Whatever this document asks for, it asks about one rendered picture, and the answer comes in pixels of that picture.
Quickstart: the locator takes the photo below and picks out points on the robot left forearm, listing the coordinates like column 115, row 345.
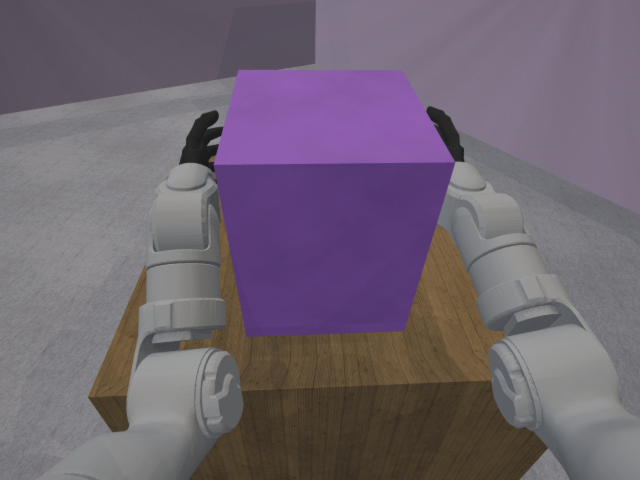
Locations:
column 182, row 261

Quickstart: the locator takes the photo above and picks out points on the left robot upper arm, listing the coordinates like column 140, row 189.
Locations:
column 179, row 404

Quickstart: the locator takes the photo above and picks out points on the carton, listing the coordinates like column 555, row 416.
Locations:
column 331, row 184

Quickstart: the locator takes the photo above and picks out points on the right robot upper arm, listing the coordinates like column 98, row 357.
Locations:
column 558, row 383

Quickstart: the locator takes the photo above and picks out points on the robot right forearm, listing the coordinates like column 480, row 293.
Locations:
column 517, row 294

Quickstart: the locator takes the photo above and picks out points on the right robot hand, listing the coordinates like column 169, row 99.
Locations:
column 447, row 132

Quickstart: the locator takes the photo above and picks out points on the pedestal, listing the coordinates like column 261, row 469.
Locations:
column 416, row 404

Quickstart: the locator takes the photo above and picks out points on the left robot hand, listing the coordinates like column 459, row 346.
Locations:
column 196, row 149

